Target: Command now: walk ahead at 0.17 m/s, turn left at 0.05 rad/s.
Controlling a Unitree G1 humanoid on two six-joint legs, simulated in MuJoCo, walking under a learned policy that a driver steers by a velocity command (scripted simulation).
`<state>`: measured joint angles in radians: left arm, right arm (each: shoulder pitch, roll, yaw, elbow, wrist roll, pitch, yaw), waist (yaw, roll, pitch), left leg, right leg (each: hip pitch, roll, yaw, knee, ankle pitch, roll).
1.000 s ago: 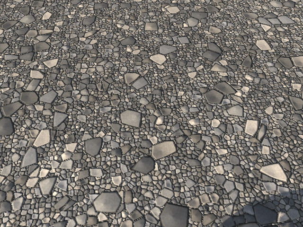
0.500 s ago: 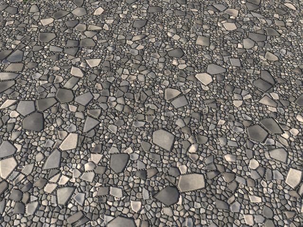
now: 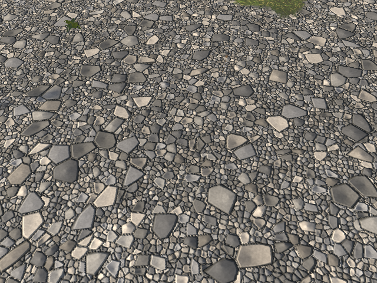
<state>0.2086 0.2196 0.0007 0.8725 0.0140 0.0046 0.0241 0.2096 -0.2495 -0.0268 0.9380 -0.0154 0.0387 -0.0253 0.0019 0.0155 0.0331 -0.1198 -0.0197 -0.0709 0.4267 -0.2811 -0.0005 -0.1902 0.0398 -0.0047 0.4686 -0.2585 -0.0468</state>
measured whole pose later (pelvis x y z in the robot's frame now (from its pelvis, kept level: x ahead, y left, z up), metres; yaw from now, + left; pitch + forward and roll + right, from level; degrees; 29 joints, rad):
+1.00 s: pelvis +0.41 +0.04 +0.01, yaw +0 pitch +0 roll +1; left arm 0.13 0.24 0.04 0.92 0.03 -0.03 -0.04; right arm 0.43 -0.20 -0.03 1.04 -0.01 -0.09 0.01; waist -0.03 -0.04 0.04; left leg 0.01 -0.11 0.08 0.18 -0.19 0.10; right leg -0.65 -0.12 -0.01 0.83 -0.05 -0.02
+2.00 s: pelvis +0.91 +0.05 +0.00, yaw -11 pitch +0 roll -1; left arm 0.20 0.26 0.09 0.91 0.03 0.02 0.00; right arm 0.23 -0.21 -0.04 0.91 -0.02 -0.08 -0.03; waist 0.01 -0.03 0.09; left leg -0.25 0.03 0.20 0.41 -0.17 0.07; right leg -0.55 -0.01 -0.01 1.10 -0.34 -0.02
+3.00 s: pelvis +1.04 -0.02 +0.01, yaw -32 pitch +2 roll +0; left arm 0.16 0.27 0.06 0.82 0.04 -0.01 -0.05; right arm 0.46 -0.20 -0.05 0.94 -0.01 -0.08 0.00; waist -0.04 -0.05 -0.01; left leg 0.04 -0.03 0.02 0.18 -0.24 0.05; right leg -0.60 -0.05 -0.01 0.84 -0.13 0.00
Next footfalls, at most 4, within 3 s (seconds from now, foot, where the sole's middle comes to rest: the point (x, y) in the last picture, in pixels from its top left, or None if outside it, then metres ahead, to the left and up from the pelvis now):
0.64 left None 0.39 0.10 -0.78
1.22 right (218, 232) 0.71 -0.07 -0.78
1.76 left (173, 170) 1.01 0.12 -0.78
2.24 right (221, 173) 0.99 -0.09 -0.78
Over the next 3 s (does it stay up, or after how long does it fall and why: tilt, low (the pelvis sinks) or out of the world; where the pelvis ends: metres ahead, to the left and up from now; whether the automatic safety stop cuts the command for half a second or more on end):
stays up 1.04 -0.02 0.01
